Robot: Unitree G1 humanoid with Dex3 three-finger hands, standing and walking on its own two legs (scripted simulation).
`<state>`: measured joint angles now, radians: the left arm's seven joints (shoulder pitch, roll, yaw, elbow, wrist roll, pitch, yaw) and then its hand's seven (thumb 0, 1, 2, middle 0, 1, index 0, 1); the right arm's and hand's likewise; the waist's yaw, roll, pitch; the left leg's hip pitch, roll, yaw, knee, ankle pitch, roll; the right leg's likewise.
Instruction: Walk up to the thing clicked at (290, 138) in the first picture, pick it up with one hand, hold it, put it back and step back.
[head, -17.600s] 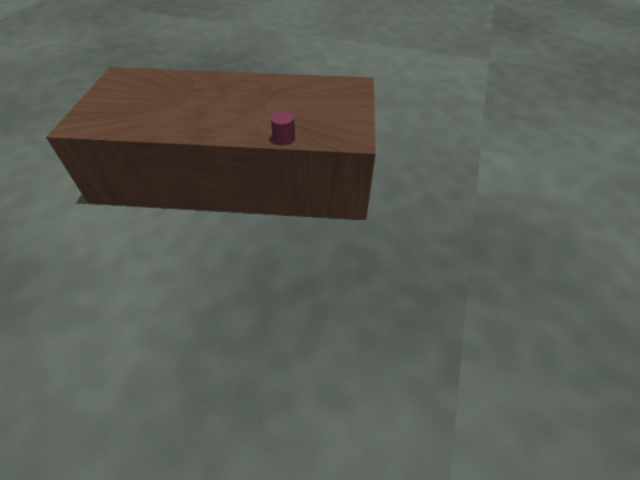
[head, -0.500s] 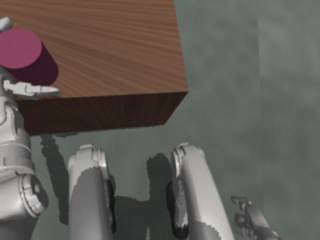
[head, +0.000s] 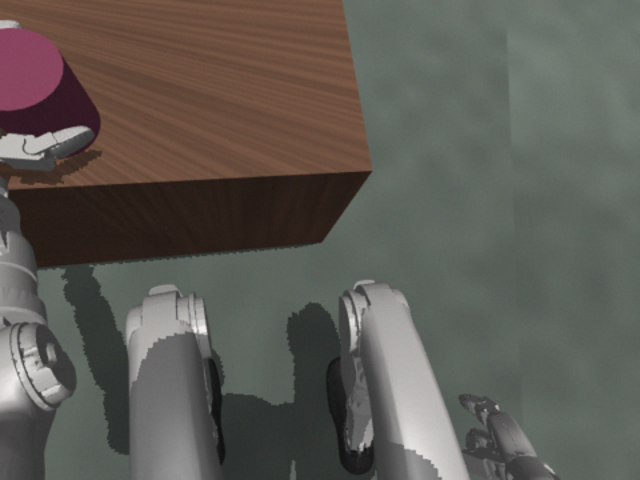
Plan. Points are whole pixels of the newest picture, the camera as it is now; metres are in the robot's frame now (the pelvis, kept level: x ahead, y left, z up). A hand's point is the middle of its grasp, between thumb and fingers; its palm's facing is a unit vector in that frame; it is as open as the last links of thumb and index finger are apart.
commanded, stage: settle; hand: left
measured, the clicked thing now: (37, 99) +0.50 +0.29 +0.02
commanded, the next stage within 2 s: lift in 1.40 s
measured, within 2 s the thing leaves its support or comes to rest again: leaves its support in 0.38 s
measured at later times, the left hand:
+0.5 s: hand out of the picture +0.51 +0.30 +0.06, palm faces +0.30 -0.95 -0.04, open 11.6 cm
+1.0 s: hand out of the picture +0.50 +0.31 +0.12, palm faces +0.28 -0.96 -0.05, open 11.7 cm
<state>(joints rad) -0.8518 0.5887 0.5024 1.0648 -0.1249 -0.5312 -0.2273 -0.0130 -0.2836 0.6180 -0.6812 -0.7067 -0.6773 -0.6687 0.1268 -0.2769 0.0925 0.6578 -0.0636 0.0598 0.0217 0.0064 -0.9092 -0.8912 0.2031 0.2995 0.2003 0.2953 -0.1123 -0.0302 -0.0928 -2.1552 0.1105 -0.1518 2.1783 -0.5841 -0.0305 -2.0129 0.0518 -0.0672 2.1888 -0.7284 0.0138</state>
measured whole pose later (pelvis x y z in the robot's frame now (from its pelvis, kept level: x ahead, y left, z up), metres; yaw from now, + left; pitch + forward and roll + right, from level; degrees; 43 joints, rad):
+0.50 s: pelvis +0.02 +0.01 +0.05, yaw +0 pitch +34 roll -6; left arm -0.75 0.53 0.51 0.81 -0.10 -0.35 -0.15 -0.01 -0.54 0.92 -0.67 -0.95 -0.67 -0.92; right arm 0.15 -0.24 0.05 0.65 -0.04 0.08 0.00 0.01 -0.94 -0.90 0.20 0.30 0.20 0.30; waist -0.12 -0.01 -0.13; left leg -2.03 0.12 -0.13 2.05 -0.63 -0.02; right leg -1.88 0.05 -0.06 2.04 -0.76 0.02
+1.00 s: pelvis +0.03 +0.01 +0.11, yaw +2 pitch +33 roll -6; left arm -0.71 0.50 0.48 0.81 -0.10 -0.36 -0.17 -0.01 -0.54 0.92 -0.66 -0.96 -0.66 -0.94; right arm 0.16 -0.24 0.04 0.65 -0.03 0.04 -0.01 0.01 -0.92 -0.90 0.20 0.30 0.20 0.30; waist -0.11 0.00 -0.15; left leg -1.84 0.11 -0.10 1.85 -0.61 -0.02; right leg -1.69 0.03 -0.05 1.83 -0.72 0.02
